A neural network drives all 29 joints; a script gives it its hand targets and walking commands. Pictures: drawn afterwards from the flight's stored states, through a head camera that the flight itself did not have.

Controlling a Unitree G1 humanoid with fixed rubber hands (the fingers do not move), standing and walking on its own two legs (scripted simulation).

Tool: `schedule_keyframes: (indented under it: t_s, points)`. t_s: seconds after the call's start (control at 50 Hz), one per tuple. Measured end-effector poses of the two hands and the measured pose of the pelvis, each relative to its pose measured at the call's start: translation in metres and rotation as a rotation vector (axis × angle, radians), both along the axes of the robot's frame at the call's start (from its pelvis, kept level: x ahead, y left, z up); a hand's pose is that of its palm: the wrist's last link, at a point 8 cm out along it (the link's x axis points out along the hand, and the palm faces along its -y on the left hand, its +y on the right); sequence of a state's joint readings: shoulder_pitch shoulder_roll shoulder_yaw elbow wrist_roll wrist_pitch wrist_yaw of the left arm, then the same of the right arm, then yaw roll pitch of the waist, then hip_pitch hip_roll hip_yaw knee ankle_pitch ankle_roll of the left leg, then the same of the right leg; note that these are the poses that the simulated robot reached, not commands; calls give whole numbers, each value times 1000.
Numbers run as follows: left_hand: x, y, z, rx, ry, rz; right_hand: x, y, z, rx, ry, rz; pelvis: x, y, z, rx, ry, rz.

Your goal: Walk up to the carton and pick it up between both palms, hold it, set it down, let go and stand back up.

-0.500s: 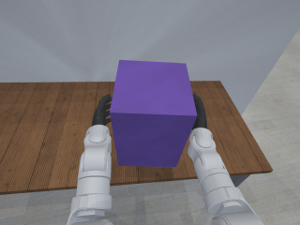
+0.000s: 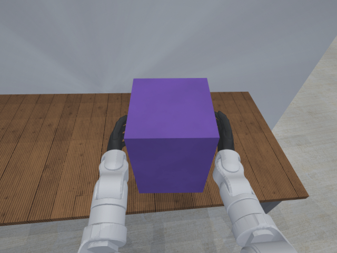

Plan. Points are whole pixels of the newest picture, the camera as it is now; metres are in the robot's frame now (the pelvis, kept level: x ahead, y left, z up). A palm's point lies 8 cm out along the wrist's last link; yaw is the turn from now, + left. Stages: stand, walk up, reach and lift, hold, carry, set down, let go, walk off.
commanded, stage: set down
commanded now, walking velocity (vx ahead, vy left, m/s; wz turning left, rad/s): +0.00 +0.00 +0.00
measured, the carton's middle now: (170, 139) +0.38 +0.02 +0.08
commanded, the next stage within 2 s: none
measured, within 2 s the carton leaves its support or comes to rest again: rests again in 1.88 s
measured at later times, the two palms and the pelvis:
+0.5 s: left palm (123, 153) +0.36 +0.13 +0.03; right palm (224, 149) +0.37 -0.12 +0.06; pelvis +0.00 -0.01 +0.00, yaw -1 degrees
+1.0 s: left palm (124, 163) +0.37 +0.14 -0.03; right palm (217, 155) +0.38 -0.12 +0.01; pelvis +0.00 +0.00 +0.00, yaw -1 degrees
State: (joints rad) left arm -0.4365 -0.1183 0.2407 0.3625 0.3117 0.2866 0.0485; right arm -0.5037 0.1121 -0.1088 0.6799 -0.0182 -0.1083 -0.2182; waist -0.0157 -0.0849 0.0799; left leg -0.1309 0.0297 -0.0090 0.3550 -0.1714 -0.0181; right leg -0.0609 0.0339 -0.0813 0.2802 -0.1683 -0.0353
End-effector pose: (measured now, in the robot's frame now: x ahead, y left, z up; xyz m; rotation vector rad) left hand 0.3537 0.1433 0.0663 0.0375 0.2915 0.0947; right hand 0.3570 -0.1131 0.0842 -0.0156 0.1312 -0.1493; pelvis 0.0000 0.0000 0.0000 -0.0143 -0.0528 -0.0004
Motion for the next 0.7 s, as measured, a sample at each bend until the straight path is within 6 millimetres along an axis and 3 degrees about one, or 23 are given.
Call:
schedule_keyframes:
  t_s: [0.46,0.7]
  points:
    - [11,-11,-33,-4,39,-21,8,-10,-26,-8,39,-15,-1,-4,1,3,90,-14]
    - [10,-11,-60,-5,61,-17,11,-9,-47,-14,62,-6,1,-7,0,6,158,-18]
